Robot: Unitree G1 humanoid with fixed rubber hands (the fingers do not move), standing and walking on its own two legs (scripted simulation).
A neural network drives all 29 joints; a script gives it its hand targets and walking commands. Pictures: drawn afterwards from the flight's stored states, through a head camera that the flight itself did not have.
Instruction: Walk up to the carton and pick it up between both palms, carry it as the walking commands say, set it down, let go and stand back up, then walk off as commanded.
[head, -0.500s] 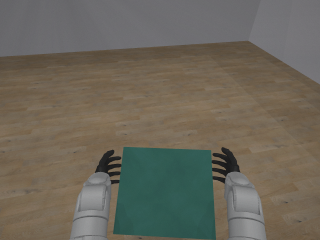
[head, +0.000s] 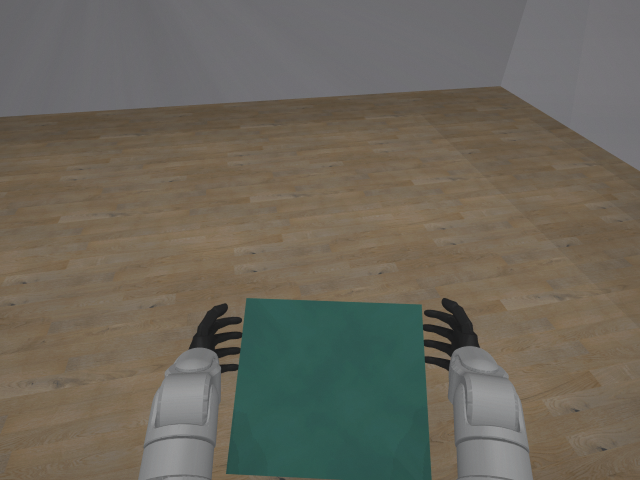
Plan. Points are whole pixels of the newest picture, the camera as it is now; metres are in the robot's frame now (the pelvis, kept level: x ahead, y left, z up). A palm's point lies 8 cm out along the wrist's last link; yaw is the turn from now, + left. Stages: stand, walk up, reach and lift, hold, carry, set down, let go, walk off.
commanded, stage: hold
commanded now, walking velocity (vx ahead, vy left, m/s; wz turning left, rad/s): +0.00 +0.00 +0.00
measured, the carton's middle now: (330, 384) +0.30 +0.00 -0.05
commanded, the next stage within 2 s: carry in 0.70 s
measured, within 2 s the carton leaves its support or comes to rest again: neither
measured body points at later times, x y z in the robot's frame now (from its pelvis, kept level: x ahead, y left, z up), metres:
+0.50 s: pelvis +0.00 +0.00 +0.00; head -0.04 +0.00 +0.45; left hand +0.29 +0.17 +0.03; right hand +0.30 -0.17 +0.04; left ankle +0.00 +0.11 -0.75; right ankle +0.03 -0.11 -0.75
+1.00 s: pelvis -0.02 -0.02 -0.03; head -0.01 -0.03 +0.42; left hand +0.34 +0.11 +0.06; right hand +0.30 -0.22 +0.05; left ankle -0.01 +0.11 -0.74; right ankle +0.03 -0.11 -0.75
